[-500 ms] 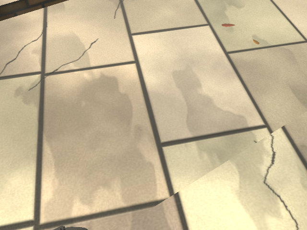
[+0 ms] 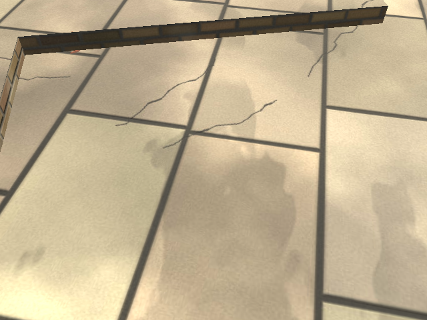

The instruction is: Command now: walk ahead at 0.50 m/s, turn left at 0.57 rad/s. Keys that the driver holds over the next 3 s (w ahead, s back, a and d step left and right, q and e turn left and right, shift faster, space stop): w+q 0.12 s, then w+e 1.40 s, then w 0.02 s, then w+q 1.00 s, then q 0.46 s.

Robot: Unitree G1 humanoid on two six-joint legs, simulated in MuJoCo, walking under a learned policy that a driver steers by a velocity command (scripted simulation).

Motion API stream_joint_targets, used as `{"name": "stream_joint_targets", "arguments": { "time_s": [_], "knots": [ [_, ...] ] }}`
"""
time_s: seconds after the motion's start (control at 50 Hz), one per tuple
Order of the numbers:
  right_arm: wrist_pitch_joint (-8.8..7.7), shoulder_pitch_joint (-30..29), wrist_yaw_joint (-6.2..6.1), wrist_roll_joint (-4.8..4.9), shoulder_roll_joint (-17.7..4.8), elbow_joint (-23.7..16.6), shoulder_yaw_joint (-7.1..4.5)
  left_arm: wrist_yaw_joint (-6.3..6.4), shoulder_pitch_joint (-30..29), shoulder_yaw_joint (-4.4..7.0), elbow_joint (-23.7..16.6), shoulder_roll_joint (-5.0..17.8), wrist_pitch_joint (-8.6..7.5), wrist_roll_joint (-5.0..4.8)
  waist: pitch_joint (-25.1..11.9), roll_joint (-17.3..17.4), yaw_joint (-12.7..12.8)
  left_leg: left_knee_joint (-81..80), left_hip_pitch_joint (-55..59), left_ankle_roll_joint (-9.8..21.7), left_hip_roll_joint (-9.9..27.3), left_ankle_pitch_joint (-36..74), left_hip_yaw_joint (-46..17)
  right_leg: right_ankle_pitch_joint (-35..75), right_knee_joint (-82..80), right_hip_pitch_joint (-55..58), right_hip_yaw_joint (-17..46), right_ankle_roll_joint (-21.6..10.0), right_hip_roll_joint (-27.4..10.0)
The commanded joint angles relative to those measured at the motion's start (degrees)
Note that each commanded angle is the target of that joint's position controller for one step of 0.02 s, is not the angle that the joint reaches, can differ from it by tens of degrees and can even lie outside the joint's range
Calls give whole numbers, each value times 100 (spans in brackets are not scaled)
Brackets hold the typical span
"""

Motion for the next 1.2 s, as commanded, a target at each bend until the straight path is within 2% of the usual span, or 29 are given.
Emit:
{"name": "stream_joint_targets", "arguments": {
  "time_s": [0.02,0.06,0.08,0.1,0.12,0.14,0.18,0.22,0.3,0.36,0.46,0.48,0.5,0.54,0.58,0.6,0.62,0.64,0.66,0.7,0.74,0.82,0.92,0.98,1.0,1.02,1.04,1.08,1.2],
  "knots": [
    [-198,-49,-65,117,-585,-386,-188,196,-196,362,-392,1343,27,-126,515,-648,-421,-541,345,63,-418,-937,492,5188,639,-95,201,-1224,-1648],
    [-444,1210,-245,223,-1001,-75,-417,159,210,332,-232,1315,105,94,-329,-332,-775,-738,2789,540,-931,556,490,4998,2846,-1239,23,-813,-1309],
    [-476,2558,-443,266,-1513,91,-551,41,576,50,-564,453,28,308,-1782,919,-897,-551,5744,1896,128,1703,-1784,1762,4791,-3624,262,-113,-624],
    [-413,3775,-452,57,-1551,573,-502,-278,-268,61,-816,671,-54,-4,-2035,512,-1469,-2046,6662,2353,1031,1305,-4114,-1606,6369,-5111,1264,-43,363],
    [-545,3830,-442,-19,-1514,836,-633,-365,-1760,76,-1275,682,-83,-299,-426,-26,-1888,-2365,6116,1718,1015,719,-3678,-1318,6521,-6563,2223,-340,232],
    [-594,3108,-398,148,-1277,739,-596,-258,-2138,116,-1392,826,-96,-293,160,61,-1583,-2357,4847,1544,990,314,-3036,-930,6614,-6454,2430,-408,-144],
    [-563,2015,-215,225,-444,635,-274,-67,-1588,114,-1267,714,3,-74,319,6,-625,-2306,2507,1482,872,523,-2208,-174,6314,-5112,2498,-576,-502],
    [-499,1505,-166,131,-136,427,-121,-79,-1069,63,-993,468,197,-85,437,-110,-206,-2608,978,1322,659,586,-1645,710,5909,-4531,2418,-625,-615],
    [-477,1803,-343,-111,-380,432,-65,-330,-1526,-48,-1140,452,218,58,44,-178,-403,-2300,864,1106,394,607,-986,2886,4485,-4704,2227,-597,-634],
    [-466,2524,-459,-3,-191,576,112,-349,-2340,-24,-1285,677,116,-32,152,-237,-856,-1729,1352,838,118,-238,-573,5250,2403,-4920,2140,-555,-563],
    [-430,3173,-264,41,-430,924,227,-268,-3242,-6,-1642,945,305,-57,955,-137,-1015,-1572,2310,838,680,-362,-1043,4172,1749,-5085,1971,-639,-406],
    [-295,2749,-545,718,-785,834,-56,-307,-4096,70,-2025,965,185,-1149,1205,-322,-1214,-1263,2145,442,719,-161,-915,4118,1508,-5121,2425,-774,-25],
    [-217,2820,-665,668,-852,906,-37,-366,-4134,15,-2027,837,137,-1224,1063,-377,-1168,-891,2590,303,681,222,-640,4261,1217,-5122,2300,-790,23],
    [-105,3005,-709,479,-713,988,-46,-501,-3792,20,-1931,716,136,-946,667,-106,-1119,-142,2968,109,541,1388,-364,4136,943,-4411,1951,-867,164],
    [-91,2604,-596,403,-677,883,-55,-464,-1948,209,-1366,930,186,-785,-170,-51,-160,1805,2456,58,250,2715,-89,3824,914,-2138,1482,-1124,518],
    [-204,2188,-502,372,-655,729,-53,-381,-534,351,-950,1249,281,-734,-628,-148,585,3721,1054,-129,-49,1882,143,4538,1178,-135,1902,-1463,102],
    [-343,2907,-411,340,-37,573,88,-293,-107,358,-830,1694,275,-620,-1624,-1754,203,6254,-1497,-590,-533,-3481,78,7029,2789,2486,3859,-2419,-1342],
    [-514,2930,-345,512,-686,277,62,-222,341,411,-771,1660,359,-790,-2913,-1366,564,6226,-1996,-688,-393,-3443,-794,5667,2334,3334,5074,-3083,-1815],
    [-588,2111,-363,850,-636,-265,87,-88,386,521,-763,1941,444,-747,-2703,-1321,615,6114,-2954,-776,-271,-2911,-857,2236,1407,3275,6010,-3169,-2025],
    [-543,1158,-583,642,-902,-536,-41,119,-1102,398,-1321,1475,438,-610,-1269,270,83,4652,-2751,-602,38,-1270,-725,717,344,644,6115,-2572,-1812],
    [-320,1340,-699,333,-765,-535,-132,90,-1961,408,-1570,1510,350,-550,-260,307,-663,3314,-1268,-807,241,-1267,-796,2275,160,-2174,5313,-2475,-1304],
    [-274,622,-699,258,-466,-794,-102,242,-1848,482,-1687,1580,412,-671,-296,-463,-551,247,996,-950,-61,240,-227,2732,184,-4030,3386,-1892,-86],
    [-254,-207,-575,496,-810,-1189,-220,282,-1224,542,-1644,1452,551,-783,-299,-656,-288,-1154,1211,-859,-364,513,-490,782,646,-3112,4202,-1579,-234],
    [-345,458,-533,463,-1099,-1115,-401,250,-1152,475,-1745,1134,524,-742,-391,-670,-689,-1563,2377,-405,-99,-124,-588,-106,1726,-3316,4236,-1155,90],
    [-358,1323,-572,377,-1385,-997,-488,227,-1093,354,-1809,681,473,-685,-922,69,-973,-1720,3683,-12,942,-509,-1564,-819,3495,-4146,3493,-825,579],
    [-321,1879,-515,243,-1931,-840,-619,208,-690,325,-2140,714,371,-837,-1347,2073,-744,-2585,4652,857,2154,-2116,-4452,-1512,5043,-5667,2871,-694,911],
    [-347,1644,-505,330,-1544,-1005,-556,202,-686,445,-2014,1277,340,-808,-1060,1418,-796,-2795,4527,895,2145,-2980,-4827,-1111,5871,-6165,3037,-599,479],
    [-275,1083,-521,338,-1135,-1104,-429,192,-1326,535,-2040,1415,443,-707,-304,436,-728,-2736,3485,511,1562,-1817,-3002,-49,6014,-6081,2828,-521,133],
    [-329,784,-485,346,-984,-896,-432,106,-1589,552,-2181,1092,631,-670,-70,380,-362,-3360,2564,517,1128,342,-990,1098,5045,-5409,2675,-329,-226]
  ]
}}
Next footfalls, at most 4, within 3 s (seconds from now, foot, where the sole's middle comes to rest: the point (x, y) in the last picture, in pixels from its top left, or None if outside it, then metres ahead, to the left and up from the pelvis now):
0.04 left None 0.15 0.12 -0.76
0.60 right None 0.55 -0.06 -0.88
0.98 left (196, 258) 0.78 0.14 -0.88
1.52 right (293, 234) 0.90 -0.23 -0.88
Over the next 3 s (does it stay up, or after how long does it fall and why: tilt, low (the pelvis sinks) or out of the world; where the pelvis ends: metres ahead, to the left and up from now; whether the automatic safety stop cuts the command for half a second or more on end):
stays up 1.50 -0.37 -0.12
